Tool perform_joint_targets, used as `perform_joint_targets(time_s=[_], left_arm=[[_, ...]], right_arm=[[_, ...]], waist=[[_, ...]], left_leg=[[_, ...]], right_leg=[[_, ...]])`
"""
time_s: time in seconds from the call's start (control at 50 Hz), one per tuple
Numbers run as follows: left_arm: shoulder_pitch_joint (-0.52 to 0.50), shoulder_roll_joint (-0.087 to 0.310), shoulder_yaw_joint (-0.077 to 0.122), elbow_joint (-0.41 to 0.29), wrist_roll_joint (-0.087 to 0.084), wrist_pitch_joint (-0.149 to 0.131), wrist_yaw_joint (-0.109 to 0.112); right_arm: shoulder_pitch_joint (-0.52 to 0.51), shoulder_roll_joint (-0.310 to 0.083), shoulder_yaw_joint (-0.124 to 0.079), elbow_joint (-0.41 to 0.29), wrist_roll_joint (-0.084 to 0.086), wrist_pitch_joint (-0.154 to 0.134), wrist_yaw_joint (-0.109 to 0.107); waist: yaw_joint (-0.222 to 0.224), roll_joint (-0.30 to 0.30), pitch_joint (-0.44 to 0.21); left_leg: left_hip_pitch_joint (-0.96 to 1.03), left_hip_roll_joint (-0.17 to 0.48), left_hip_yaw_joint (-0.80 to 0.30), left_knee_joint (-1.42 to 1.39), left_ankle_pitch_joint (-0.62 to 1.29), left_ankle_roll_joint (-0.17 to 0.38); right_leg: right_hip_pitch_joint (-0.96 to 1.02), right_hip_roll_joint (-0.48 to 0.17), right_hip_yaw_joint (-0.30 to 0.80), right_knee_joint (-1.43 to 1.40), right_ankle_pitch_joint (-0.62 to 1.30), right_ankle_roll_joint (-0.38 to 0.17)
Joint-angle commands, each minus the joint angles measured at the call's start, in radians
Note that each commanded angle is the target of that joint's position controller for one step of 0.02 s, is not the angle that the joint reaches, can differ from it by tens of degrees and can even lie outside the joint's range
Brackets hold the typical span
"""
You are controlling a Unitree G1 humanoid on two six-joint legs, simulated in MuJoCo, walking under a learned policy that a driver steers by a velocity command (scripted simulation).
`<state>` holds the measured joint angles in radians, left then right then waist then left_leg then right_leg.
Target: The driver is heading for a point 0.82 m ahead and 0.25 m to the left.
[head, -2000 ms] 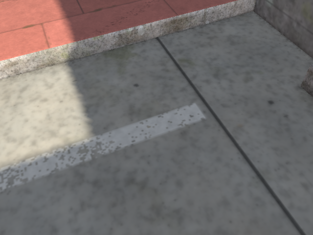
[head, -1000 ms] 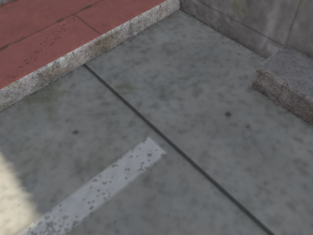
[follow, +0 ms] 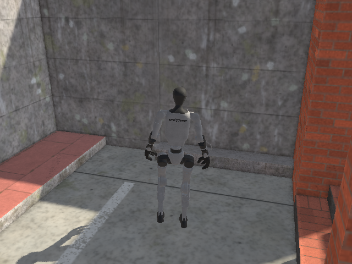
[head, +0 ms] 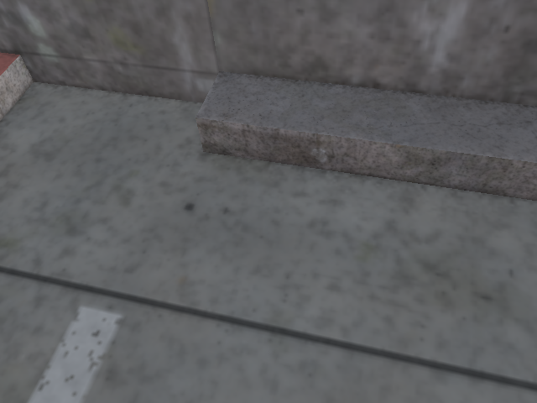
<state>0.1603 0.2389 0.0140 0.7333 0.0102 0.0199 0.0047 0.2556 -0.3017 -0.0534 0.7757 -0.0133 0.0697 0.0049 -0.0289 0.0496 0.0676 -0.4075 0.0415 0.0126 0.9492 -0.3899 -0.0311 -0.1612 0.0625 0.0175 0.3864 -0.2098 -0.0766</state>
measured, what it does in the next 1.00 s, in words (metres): walks ahead: left foot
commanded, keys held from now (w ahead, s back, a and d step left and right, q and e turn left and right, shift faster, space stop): no key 0.34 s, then w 0.44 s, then w+q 0.22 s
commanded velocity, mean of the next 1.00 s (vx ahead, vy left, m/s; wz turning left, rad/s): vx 0.22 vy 0.00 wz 0.00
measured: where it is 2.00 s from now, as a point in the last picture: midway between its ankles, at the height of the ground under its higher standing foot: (251, 323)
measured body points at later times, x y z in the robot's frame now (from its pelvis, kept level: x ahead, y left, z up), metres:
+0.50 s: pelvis +0.01 +0.02 +0.00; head +0.01 +0.02 +0.45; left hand +0.06 +0.28 -0.14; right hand +0.06 -0.24 -0.14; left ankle -0.01 +0.13 -0.75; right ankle -0.01 -0.07 -0.73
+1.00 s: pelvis +0.19 +0.00 -0.01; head +0.23 -0.01 +0.44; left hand +0.10 +0.23 -0.15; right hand +0.39 -0.22 -0.13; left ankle +0.35 +0.10 -0.71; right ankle +0.04 -0.09 -0.75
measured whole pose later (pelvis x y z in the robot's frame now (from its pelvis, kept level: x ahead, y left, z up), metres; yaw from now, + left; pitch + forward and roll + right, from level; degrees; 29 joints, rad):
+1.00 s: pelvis +0.19 +0.00 -0.01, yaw +3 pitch +1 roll -1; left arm 0.47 0.19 0.00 1.07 0.02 -0.10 0.01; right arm 0.04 -0.23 -0.02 0.84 -0.03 -0.02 0.05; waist 0.05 0.03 0.05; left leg -0.62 0.03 0.08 0.70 -0.09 0.07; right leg 0.18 0.06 -0.09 0.13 -0.33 -0.05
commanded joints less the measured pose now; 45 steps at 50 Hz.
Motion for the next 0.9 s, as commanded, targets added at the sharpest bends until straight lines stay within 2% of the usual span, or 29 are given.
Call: perform_joint_targets(time_s=[0.02,0.12,0.16,0.18,0.2,0.22,0.24,0.26,0.28,0.34,0.36,0.4,0.42,0.46,0.48,0.5,0.52,0.56,0.6,0.62,0.64,0.66,0.68,0.7,0.72,0.74,0.78,0.82,0.9], left_arm=[[0.023,0.135,0.027,-0.026,0.006,-0.016,0.008],[0.031,0.139,0.022,0.012,0.015,-0.017,0.006],[0.014,0.132,0.017,0.025,0.011,-0.018,0.01],[-0.004,0.126,0.014,0.031,0.004,-0.019,0.012],[0.002,0.108,0.006,0.038,0.001,-0.023,0.015],[0.024,0.083,-0.003,0.043,0.001,-0.03,0.013],[0.078,0.078,0.002,0.063,-0.004,-0.024,0.009],[0.069,0.099,0.003,0.094,0.008,-0.019,0.011],[0.059,0.116,0.01,0.111,0.006,-0.018,0.012],[0.064,0.113,0.012,0.147,0.003,-0.022,0.011],[0.077,0.102,0.009,0.167,0.001,-0.023,0.012],[0.08,0.112,0.017,0.184,0.008,-0.017,0.012],[0.062,0.11,0.018,0.179,0.015,-0.014,0.007],[0.025,0.07,0.01,0.158,0.026,-0.022,-0.007],[0.01,0.072,0.011,0.149,0.03,-0.03,-0.012],[0.013,0.085,0.015,0.146,0.026,-0.039,-0.016],[0.024,0.093,0.017,0.147,0.022,-0.048,-0.022],[0.06,0.085,0.017,0.159,0.015,-0.063,-0.029],[0.171,0.07,0.02,0.208,0.012,-0.072,-0.024],[0.252,0.087,0.028,0.241,0.015,-0.077,-0.018],[0.358,0.143,0.043,0.264,0.024,-0.086,-0.007],[0.446,0.232,0.064,0.278,0.021,-0.088,-0.005],[0.399,0.203,0.057,0.278,0.025,-0.084,-0.004],[0.315,0.17,0.048,0.25,0.023,-0.089,-0.006],[0.268,0.149,0.043,0.235,0.02,-0.098,-0.007],[0.252,0.137,0.037,0.231,0.015,-0.105,-0.005],[0.279,0.108,0.026,0.25,0.01,-0.118,-0.003],[0.33,0.102,0.023,0.278,0.007,-0.122,0.001],[0.345,0.085,0.013,0.298,0.012,-0.122,0.007]], right_arm=[[0.004,-0.06,-0.013,-0.04,-0.001,-0.001,-0.001],[-0.007,-0.042,-0.002,-0.019,0.002,-0.007,-0.019],[0.017,-0.03,0.003,-0.001,0.006,-0.016,-0.028],[0.042,-0.016,0.009,0.014,0.003,-0.024,-0.031],[0.054,-0.026,0.012,0.023,-0.006,-0.038,-0.035],[0.065,-0.061,0.012,0.027,-0.018,-0.053,-0.039],[-0.009,-0.112,0.004,0.029,-0.002,-0.06,-0.032],[-0.037,-0.071,0.011,0.027,0.002,-0.066,-0.02],[-0.027,-0.05,0.018,0.036,0.002,-0.071,-0.015],[0.005,-0.048,0.022,0.077,0.005,-0.077,-0.026],[0.019,-0.047,0.021,0.091,0.003,-0.076,-0.026],[0.034,-0.08,0.006,0.1,-0.003,-0.065,-0.023],[0.049,-0.094,0.001,0.103,-0.005,-0.06,-0.02],[0.096,-0.126,-0.015,0.126,-0.004,-0.058,-0.019],[0.096,-0.119,-0.018,0.131,-0.004,-0.063,-0.019],[0.083,-0.114,-0.019,0.128,-0.009,-0.071,-0.016],[0.063,-0.115,-0.021,0.124,-0.011,-0.08,-0.013],[0.017,-0.115,-0.025,0.121,0.0,-0.092,-0.005],[-0.022,-0.112,-0.029,0.12,0.008,-0.094,-0.001],[-0.028,-0.093,-0.026,0.117,0.003,-0.096,0.0],[-0.064,-0.034,-0.009,0.092,-0.005,-0.103,0.004],[-0.097,0.024,0.008,0.044,-0.001,-0.112,0.011],[-0.116,-0.055,-0.009,0.043,-0.019,-0.113,0.011],[-0.095,-0.049,-0.01,0.058,-0.013,-0.118,0.021],[-0.069,-0.039,-0.006,0.076,-0.008,-0.125,0.03],[-0.069,-0.038,-0.007,0.082,-0.015,-0.128,0.037],[-0.082,-0.029,-0.003,0.087,-0.027,-0.12,0.045],[-0.122,-0.01,0.003,0.073,-0.022,-0.11,0.047],[-0.267,0.021,0.021,0.013,-0.014,-0.106,0.048]], waist=[[0.029,-0.166,-0.077],[0.041,-0.171,-0.056],[0.022,-0.152,-0.064],[-0.003,-0.13,-0.069],[-0.011,-0.096,-0.084],[0.005,-0.042,-0.105],[0.078,0.06,-0.053],[0.054,0.046,-0.048],[0.036,0.029,-0.032],[0.028,0.031,-0.04],[0.026,0.017,-0.062],[0.014,0.017,-0.023],[0.002,0.031,0.028],[-0.012,0.104,0.093],[-0.012,0.096,0.106],[-0.002,0.077,0.09],[0.01,0.064,0.07],[0.04,0.064,0.057],[0.094,0.044,0.041],[0.121,0.001,0.026],[0.166,-0.156,0.008],[0.183,-0.353,0.006],[0.14,-0.2,0.074],[0.088,-0.126,0.087],[0.06,-0.106,0.075],[0.046,-0.1,0.055],[0.048,-0.11,0.023],[0.055,-0.115,0.019],[0.073,-0.124,0.064]], left_leg=[[-0.001,-0.001,-0.013,-0.087,0.011,-0.004],[0.111,-0.026,-0.007,-0.288,-0.022,0.021],[0.185,-0.035,-0.002,-0.41,0.036,0.034],[0.26,-0.034,0.0,-0.535,0.147,0.041],[0.358,0.01,-0.052,-0.616,0.274,0.048],[0.423,0.106,-0.153,-0.644,0.354,0.062],[0.288,0.134,-0.184,-0.612,0.381,0.097],[0.228,0.122,-0.17,-0.617,0.325,0.098],[0.216,0.091,-0.139,-0.624,0.29,0.08],[0.244,0.067,-0.119,-0.633,0.287,0.069],[0.264,0.058,-0.115,-0.639,0.185,0.075],[0.24,0.051,-0.153,-0.65,-0.174,0.12],[0.222,0.084,-0.216,-0.69,-0.326,0.153],[0.227,0.222,-0.395,-0.811,-0.469,0.236],[0.21,0.269,-0.444,-0.848,-0.438,0.264],[0.221,0.278,-0.447,-0.86,-0.377,0.271],[0.242,0.27,-0.42,-0.859,-0.317,0.267],[0.196,0.212,-0.309,-0.831,-0.217,0.238],[0.068,0.13,-0.191,-0.737,-0.187,0.202],[-0.028,0.088,-0.148,-0.64,-0.192,0.185],[-0.155,0.014,-0.05,-0.4,-0.148,0.15],[-0.34,-0.102,0.058,-0.122,-0.151,0.122],[-0.371,-0.048,-0.04,0.029,-0.129,0.142],[-0.368,-0.01,-0.07,0.072,-0.036,0.15],[-0.343,0.015,-0.065,0.074,0.038,0.144],[-0.323,0.031,-0.05,0.067,0.092,0.132],[-0.305,0.034,-0.011,0.065,0.158,0.101],[-0.339,0.026,0.007,0.067,0.191,0.08],[-0.322,-0.008,0.033,-0.093,0.275,0.069]], right_leg=[[0.079,-0.247,0.171,-0.104,0.398,-0.12],[0.015,-0.25,0.216,-0.093,0.27,-0.131],[-0.008,-0.242,0.23,-0.071,0.252,-0.119],[-0.037,-0.228,0.223,-0.053,0.232,-0.093],[-0.089,-0.214,0.226,-0.046,0.192,-0.052],[-0.126,-0.173,0.199,-0.018,0.131,-0.015],[-0.072,-0.081,0.126,-0.067,0.031,0.002],[0.013,-0.084,0.122,-0.077,0.044,0.009],[0.028,-0.093,0.129,-0.071,0.073,0.006],[0.034,-0.111,0.135,-0.063,0.133,0.004],[0.03,-0.099,0.125,-0.064,0.05,0.002],[-0.066,-0.04,0.082,0.008,-0.24,-0.016],[-0.157,-0.023,0.069,0.056,-0.33,-0.021],[-0.262,-0.007,-0.033,0.215,-0.258,-0.011],[-0.278,-0.042,-0.036,0.279,-0.206,-0.007],[-0.289,-0.059,-0.025,0.32,-0.22,-0.007],[-0.29,-0.07,-0.021,0.327,-0.236,-0.008],[-0.177,-0.063,-0.052,0.225,-0.203,-0.016],[0.067,-0.012,-0.111,0.054,-0.081,-0.018],[0.203,-0.01,-0.078,0.009,-0.1,-0.019],[0.314,-0.178,0.168,-0.129,-0.282,-0.046],[0.35,-0.407,0.599,-0.305,-0.572,-0.139],[0.26,-0.444,0.624,-0.299,-0.546,-0.18],[0.223,-0.402,0.535,-0.283,-0.474,-0.167],[0.21,-0.355,0.442,-0.291,-0.355,-0.142],[0.216,-0.324,0.371,-0.3,-0.247,-0.125],[0.235,-0.278,0.247,-0.289,0.016,-0.11],[0.26,-0.267,0.148,-0.269,0.231,-0.104],[0.198,-0.24,0.002,-0.278,0.381,-0.086]])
